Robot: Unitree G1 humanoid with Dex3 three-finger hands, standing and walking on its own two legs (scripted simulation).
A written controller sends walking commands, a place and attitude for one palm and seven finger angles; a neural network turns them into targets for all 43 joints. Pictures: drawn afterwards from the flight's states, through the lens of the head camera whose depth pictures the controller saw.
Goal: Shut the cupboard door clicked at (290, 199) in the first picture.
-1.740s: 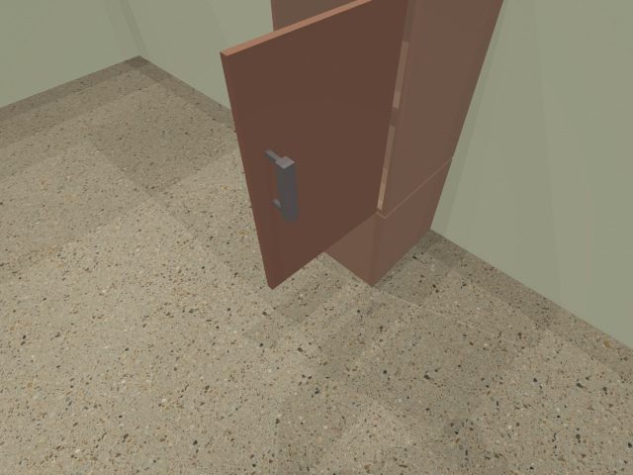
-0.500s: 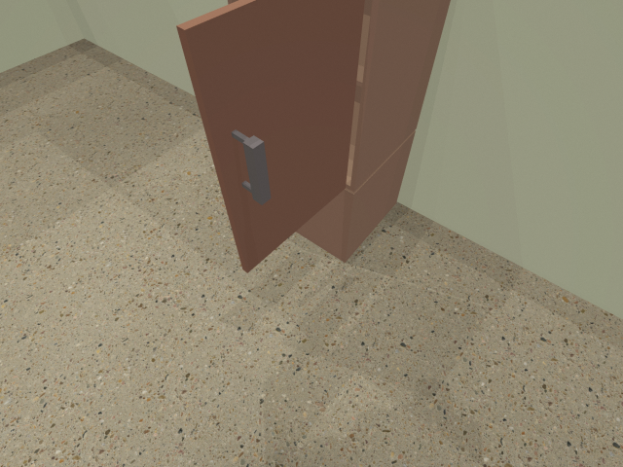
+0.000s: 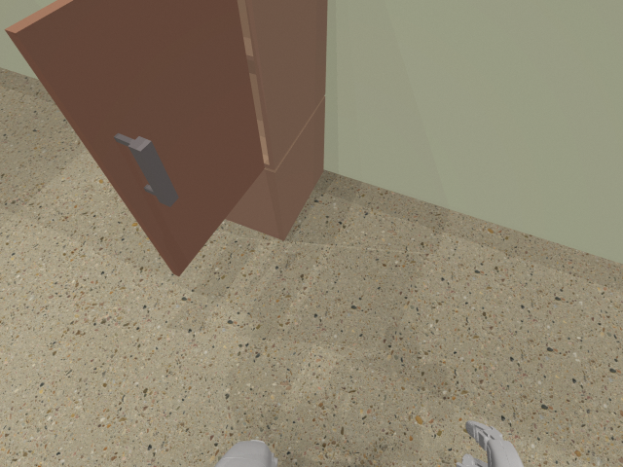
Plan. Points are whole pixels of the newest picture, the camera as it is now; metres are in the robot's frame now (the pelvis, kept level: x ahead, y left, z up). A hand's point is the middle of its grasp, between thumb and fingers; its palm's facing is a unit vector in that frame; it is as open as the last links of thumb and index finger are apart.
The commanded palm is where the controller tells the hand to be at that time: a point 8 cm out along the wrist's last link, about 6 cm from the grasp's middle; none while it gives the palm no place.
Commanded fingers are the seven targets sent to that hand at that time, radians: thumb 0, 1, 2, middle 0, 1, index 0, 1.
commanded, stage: walk around to get in front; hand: left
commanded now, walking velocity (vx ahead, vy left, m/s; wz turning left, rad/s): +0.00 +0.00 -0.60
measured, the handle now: (146, 170) +0.53 +0.34 -0.01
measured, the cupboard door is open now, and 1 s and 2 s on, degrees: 86 86 86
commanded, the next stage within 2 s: none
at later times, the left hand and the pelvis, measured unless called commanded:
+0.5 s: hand (210, 440) +0.15 +0.17 -0.17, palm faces -0.29 -0.91 -0.29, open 7.4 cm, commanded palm none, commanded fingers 0.00 0.90 0.90 -0.20 -0.30 -0.20 -0.30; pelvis -0.01 -0.01 -0.02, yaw -17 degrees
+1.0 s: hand (284, 409) +0.21 +0.07 -0.17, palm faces -0.57 -0.78 -0.27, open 7.4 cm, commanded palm none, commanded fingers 0.00 0.90 0.90 -0.20 -0.30 -0.20 -0.30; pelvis -0.01 -0.04 -0.02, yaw -35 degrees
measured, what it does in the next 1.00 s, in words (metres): steps on the spot, turning right: left foot, then right foot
